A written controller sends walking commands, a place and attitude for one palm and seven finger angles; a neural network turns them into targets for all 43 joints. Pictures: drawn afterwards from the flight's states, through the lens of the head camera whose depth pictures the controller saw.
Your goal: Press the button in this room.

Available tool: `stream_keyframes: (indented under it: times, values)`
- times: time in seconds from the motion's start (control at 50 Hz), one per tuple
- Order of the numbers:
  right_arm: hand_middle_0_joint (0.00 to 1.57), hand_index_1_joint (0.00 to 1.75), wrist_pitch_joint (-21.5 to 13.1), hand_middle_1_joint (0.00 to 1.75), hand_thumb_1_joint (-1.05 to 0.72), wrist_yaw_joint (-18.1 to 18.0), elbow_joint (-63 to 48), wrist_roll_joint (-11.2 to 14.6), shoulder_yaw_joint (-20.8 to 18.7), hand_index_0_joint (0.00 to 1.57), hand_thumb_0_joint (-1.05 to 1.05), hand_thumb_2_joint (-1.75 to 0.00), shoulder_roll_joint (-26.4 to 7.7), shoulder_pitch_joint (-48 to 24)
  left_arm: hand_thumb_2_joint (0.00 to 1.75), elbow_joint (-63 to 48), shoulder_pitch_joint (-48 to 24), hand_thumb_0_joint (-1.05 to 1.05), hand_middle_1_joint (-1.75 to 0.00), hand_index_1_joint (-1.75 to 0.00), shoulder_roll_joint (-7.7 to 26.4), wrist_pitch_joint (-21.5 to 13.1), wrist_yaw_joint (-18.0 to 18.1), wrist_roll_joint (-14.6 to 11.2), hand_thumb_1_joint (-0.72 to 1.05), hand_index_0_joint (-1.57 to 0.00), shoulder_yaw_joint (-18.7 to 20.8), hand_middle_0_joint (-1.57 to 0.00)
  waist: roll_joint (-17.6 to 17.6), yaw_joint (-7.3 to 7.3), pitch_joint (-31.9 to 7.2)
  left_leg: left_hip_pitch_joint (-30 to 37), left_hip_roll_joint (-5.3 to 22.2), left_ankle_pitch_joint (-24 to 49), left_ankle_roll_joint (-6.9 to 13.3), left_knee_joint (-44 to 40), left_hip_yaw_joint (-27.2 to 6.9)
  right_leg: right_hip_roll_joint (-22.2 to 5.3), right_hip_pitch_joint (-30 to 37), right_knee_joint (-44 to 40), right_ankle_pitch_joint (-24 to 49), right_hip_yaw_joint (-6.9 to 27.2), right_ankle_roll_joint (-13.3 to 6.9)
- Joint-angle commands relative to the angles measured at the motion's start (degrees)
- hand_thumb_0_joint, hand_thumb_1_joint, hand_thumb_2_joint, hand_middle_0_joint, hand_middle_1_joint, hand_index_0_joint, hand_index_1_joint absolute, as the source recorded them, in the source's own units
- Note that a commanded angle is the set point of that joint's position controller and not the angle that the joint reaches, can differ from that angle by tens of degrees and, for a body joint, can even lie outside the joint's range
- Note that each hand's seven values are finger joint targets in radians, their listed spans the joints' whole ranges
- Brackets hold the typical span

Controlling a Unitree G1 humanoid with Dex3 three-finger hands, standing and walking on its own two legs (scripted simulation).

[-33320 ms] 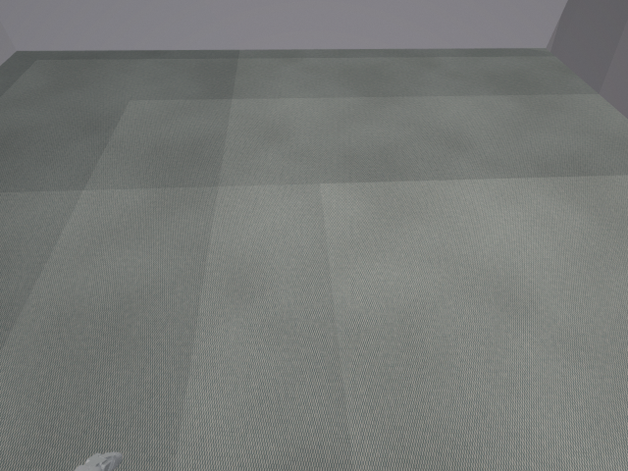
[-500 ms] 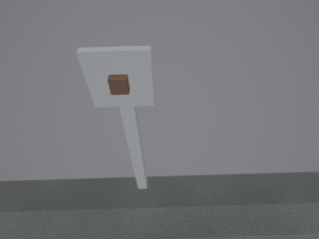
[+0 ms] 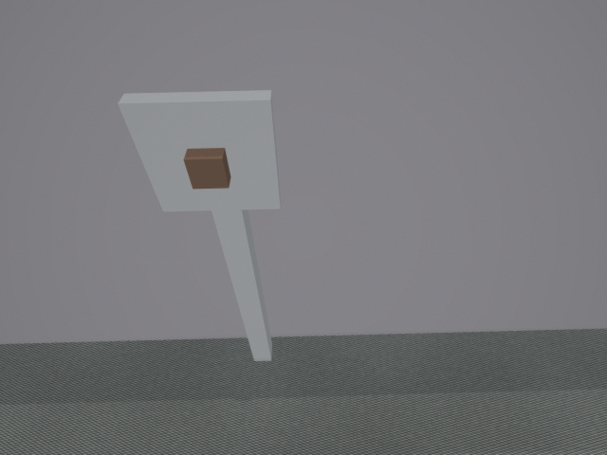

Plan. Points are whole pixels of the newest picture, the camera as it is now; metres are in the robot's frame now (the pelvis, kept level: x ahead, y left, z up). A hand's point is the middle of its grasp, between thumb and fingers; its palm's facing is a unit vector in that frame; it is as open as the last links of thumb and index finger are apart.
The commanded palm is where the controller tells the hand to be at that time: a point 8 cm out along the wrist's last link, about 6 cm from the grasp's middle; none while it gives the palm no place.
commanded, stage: look again from close up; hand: left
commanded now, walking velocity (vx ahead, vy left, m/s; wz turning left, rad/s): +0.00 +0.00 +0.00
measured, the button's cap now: (208, 167) +0.52 +0.19 +0.10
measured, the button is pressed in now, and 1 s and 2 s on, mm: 0 0 0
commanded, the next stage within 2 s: raise the hand and make a fist in 0.12 s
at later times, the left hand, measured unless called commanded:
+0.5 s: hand (187, 382) +0.21 +0.16 +0.01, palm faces +0.11 -0.99 +0.00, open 6.4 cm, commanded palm +0.12 +0.22 -0.04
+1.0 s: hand (163, 399) +0.19 +0.19 +0.00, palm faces +0.06 -1.00 -0.04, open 3.3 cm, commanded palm +0.15 +0.24 +0.01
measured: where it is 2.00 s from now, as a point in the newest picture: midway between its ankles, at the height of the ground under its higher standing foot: outside the picture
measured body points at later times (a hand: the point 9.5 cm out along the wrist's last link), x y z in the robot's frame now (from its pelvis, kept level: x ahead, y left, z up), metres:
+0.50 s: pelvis +0.01 -0.02 -0.04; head +0.02 -0.02 +0.41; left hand +0.20 +0.22 +0.01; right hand +0.20 -0.27 -0.10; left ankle -0.01 +0.09 -0.74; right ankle +0.04 -0.12 -0.74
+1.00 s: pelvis +0.01 -0.01 -0.06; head +0.05 +0.00 +0.38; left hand +0.18 +0.24 +0.00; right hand +0.19 -0.20 -0.15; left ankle -0.01 +0.09 -0.74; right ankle +0.04 -0.12 -0.74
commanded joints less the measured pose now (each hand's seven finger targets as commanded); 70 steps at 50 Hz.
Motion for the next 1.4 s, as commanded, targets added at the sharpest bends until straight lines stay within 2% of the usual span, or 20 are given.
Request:
stream_keyframes:
  times: [0.0,0.18,0.2,0.22,0.24,0.26,0.3,0.32,0.34,0.38,0.44,0.48,0.52,0.56,0.64,0.7,0.82,0.86,1.08,1.38]
  values:
    - [0.20,0.30,-0.63,0.30,-0.90,-0.49,-1.13,0.27,-1.09,0.20,0.00,-0.90,-5.23,3.94,0.90,-2.22,2.17,0.00,-0.30,-0.30,5.99,-0.89,0.15,-0.37,0.90,-0.20,1.00,-0.20,-1.72,-0.49,2.33,-2.11,7.40,3.25,-0.31,-5.47,-6.67,-4.84,1.12,-4.44,6.13,6.12,-3.01]
    - [0.20,0.30,-0.61,0.30,-0.90,-0.55,-0.31,0.22,-1.09,0.20,0.00,-0.90,-5.34,3.55,0.90,-2.27,1.41,0.00,-0.30,-0.30,6.66,-0.94,0.08,-0.43,0.90,-0.20,1.08,-0.20,-2.10,-0.35,1.90,-1.35,7.33,4.94,-0.63,-4.95,-6.06,-5.06,2.77,-4.87,8.53,6.13,-3.22]
    - [0.20,0.30,-0.81,0.30,-0.90,-0.07,-4.01,0.73,-1.38,0.20,0.00,-0.90,-7.35,-3.55,0.90,0.23,7.12,0.00,-0.30,-0.30,8.34,-1.63,2.56,0.01,0.90,-0.20,1.63,-0.20,-6.64,2.89,0.48,-3.66,8.95,7.17,-1.97,5.52,-2.90,-8.38,4.92,-2.40,28.01,6.37,-1.30]
    - [0.20,0.30,-8.48,0.30,-0.90,-2.73,-25.57,3.52,-2.24,0.20,0.00,-0.90,-16.37,-3.71,0.90,-88.69,-40.20,0.00,-0.33,-0.33,22.32,-14.08,2.19,-12.00,0.90,-0.23,9.27,-0.23,3.04,-4.44,-27.73,6.01,1.21,9.96,-0.90,-1.96,-5.00,-3.10,9.92,1.35,14.18,2.37,-1.79]
    - [0.20,0.30,-13.39,0.30,-0.90,-5.12,-22.86,2.69,-1.72,0.20,0.00,-0.90,-11.38,-8.52,0.90,-75.20,-13.13,0.00,-0.36,-0.36,16.98,-11.23,4.64,-7.54,0.90,-0.25,8.73,-0.25,13.43,1.60,-23.75,6.00,2.19,13.12,-0.86,-1.90,-2.93,-0.67,8.27,2.76,4.20,-0.26,-3.57]
    - [0.20,0.30,-14.95,0.30,-0.90,-4.91,-22.81,3.33,-1.89,0.20,0.00,-0.90,-9.02,-8.64,0.90,-63.82,3.56,0.00,-0.39,-0.39,3.67,-3.71,6.00,-9.45,0.90,-0.28,1.14,-0.28,11.85,-0.11,-11.55,-2.59,2.93,7.17,-3.07,-2.32,-4.58,-0.70,1.52,2.41,-1.51,-4.07,-2.72]
    - [0.20,0.30,-16.92,0.30,-0.90,-3.78,-25.82,3.22,-2.13,0.20,0.00,-0.90,-11.63,-7.87,0.90,-66.08,-3.53,0.00,-0.45,-0.45,4.38,-7.61,4.38,-11.65,0.90,-0.34,2.71,-0.34,0.73,-3.18,1.71,-10.17,2.10,-3.95,-1.75,1.82,-6.74,-0.94,-8.29,1.56,-7.66,-6.35,-1.13]
    - [0.20,0.30,-17.45,0.30,-0.90,-3.17,-26.20,2.15,-3.26,0.20,0.00,-0.90,-12.26,-6.55,0.90,-61.10,0.77,0.00,-0.48,-0.48,5.15,-10.92,2.78,-11.79,0.90,-0.36,5.54,-0.36,-7.05,-2.96,0.06,-13.38,1.92,-5.75,-1.62,4.95,-6.10,-0.97,-11.16,2.43,-11.87,-7.29,-0.67]
    - [0.20,0.30,-17.82,0.30,-0.90,-2.39,-28.22,1.55,-3.73,0.20,0.00,-0.90,-11.87,-7.48,0.90,-55.55,10.03,0.00,-0.51,-0.51,2.70,-14.51,0.08,-12.88,0.90,-0.39,6.17,-0.39,-12.89,-0.29,0.31,-18.48,1.61,-7.23,-1.86,8.49,-5.83,-0.72,-14.00,5.12,-15.75,-8.09,-0.62]
    - [0.20,0.30,-18.07,0.30,-0.90,0.15,-32.47,1.30,-4.51,0.20,0.00,-0.90,-11.41,-8.30,0.90,-53.19,20.10,0.00,-0.57,-0.57,0.69,-23.28,-7.37,-14.78,0.90,-0.45,6.72,-0.45,-12.82,3.05,-4.57,-24.05,0.32,-4.52,-2.96,15.44,-3.82,-0.96,-15.21,11.83,-14.54,-7.37,-1.47]
    - [0.20,0.30,-17.19,0.30,-0.90,2.65,-38.46,0.86,-5.97,0.20,0.00,-0.90,-12.58,-11.25,0.90,-56.00,21.45,0.00,-0.66,-0.66,4.30,-35.49,-18.40,-16.01,0.90,-0.53,8.56,-0.53,-10.38,2.84,-7.55,-31.49,-1.15,-4.07,-3.26,24.98,-2.37,-1.46,-17.01,19.30,-8.87,-4.10,-2.07]
    - [0.20,0.30,-15.32,0.30,-0.90,2.60,-42.16,1.65,-6.08,0.20,0.00,-0.90,-12.71,-11.78,0.90,-59.12,22.59,0.00,-0.72,-0.72,8.40,-33.02,-21.27,-16.20,0.90,-0.58,12.55,-0.58,-8.20,4.83,-11.31,-35.53,-1.78,-3.78,-2.38,27.11,-1.43,-2.26,-15.67,21.28,-8.00,-1.14,-2.17]
    - [0.20,0.30,-13.86,0.30,-0.90,1.47,-45.28,2.19,-5.60,0.20,0.00,-0.90,-12.17,-11.74,0.90,-67.43,18.03,0.00,-0.78,-0.78,9.23,-28.68,-21.31,-18.13,0.90,-0.64,13.53,-0.64,-4.17,4.42,-14.91,-35.35,-1.77,-3.05,-1.81,27.94,-1.54,-1.93,-15.58,22.23,-7.74,-0.44,-1.86]
    - [0.20,0.30,-12.94,0.30,-0.90,0.61,-46.05,2.06,-5.17,0.20,0.00,-0.90,-11.42,-9.82,0.90,-76.86,12.11,0.00,-0.84,-0.84,10.82,-27.29,-19.05,-19.02,0.90,-0.69,14.95,-0.69,-1.91,2.80,-17.02,-35.38,-1.16,-2.04,-1.63,30.30,-2.82,-1.51,-16.93,22.92,-6.75,1.25,-1.27]
    - [0.20,0.30,-11.94,0.30,-0.90,0.32,-44.76,1.41,-4.61,0.20,0.00,-0.90,-10.94,-5.14,0.90,-89.85,6.80,0.00,-0.96,-0.96,10.10,-30.58,-15.81,-16.69,0.90,-0.81,11.21,-0.81,5.60,-1.05,-20.31,-28.71,1.17,4.44,-0.87,32.49,-5.16,0.19,-21.28,26.12,2.92,-2.73,-1.61]
    - [0.20,0.30,-12.07,0.30,-0.90,-0.03,-43.20,1.17,-3.62,0.20,0.00,-0.90,-11.49,-4.55,0.90,-89.22,4.62,0.00,-1.05,-1.05,9.08,-30.78,-17.97,-16.02,0.90,-0.89,7.28,-0.89,5.41,-3.38,-18.57,-29.15,1.82,2.95,-0.50,33.53,-6.27,0.69,-24.57,26.36,-0.20,-4.20,-1.61]
    - [0.20,0.30,-11.31,0.30,-0.90,-1.10,-44.56,3.12,-2.72,0.20,0.00,-0.90,-10.93,-6.46,0.90,-83.69,11.27,0.00,-1.23,-1.23,12.50,-18.62,-20.09,-17.61,0.90,-1.05,12.17,-1.05,2.74,0.18,-19.89,-30.41,1.23,-0.92,-0.81,28.24,-6.64,0.38,-17.44,21.71,-6.48,-5.06,-1.32]
    - [0.20,0.30,-10.85,0.30,-0.90,-1.35,-44.84,3.00,-2.42,0.20,0.00,-0.90,-10.07,-7.82,0.90,-81.58,13.92,0.00,-1.29,-1.29,13.15,-15.44,-18.71,-18.62,0.90,-1.11,15.30,-1.11,-1.63,1.74,-20.09,-31.32,1.23,0.73,-0.92,26.82,-7.01,0.62,-14.11,21.45,-5.25,-5.63,-1.22]
    - [0.20,0.30,-13.49,0.30,-0.90,-1.08,-44.20,2.92,-1.97,0.20,0.00,-0.90,-11.15,-5.24,0.90,-87.16,10.88,0.00,-1.50,-1.50,12.20,-19.05,-15.62,-18.41,0.90,-1.30,12.91,-1.30,0.86,0.53,-14.81,-27.31,1.76,-1.10,-1.44,22.10,-7.26,0.50,-16.28,19.56,-8.13,-7.51,-1.45]
    - [0.20,0.30,-14.34,0.30,-0.90,-2.06,-43.38,3.64,-0.72,0.20,0.00,-0.90,-11.77,-4.51,0.90,-87.02,2.62,0.00,-1.50,-1.50,14.75,-12.99,-15.74,-18.59,0.90,-1.30,14.93,-1.30,2.78,0.68,-12.45,-19.85,1.97,2.62,-1.98,17.14,-7.66,0.77,-10.89,15.17,-2.32,-7.99,-1.69]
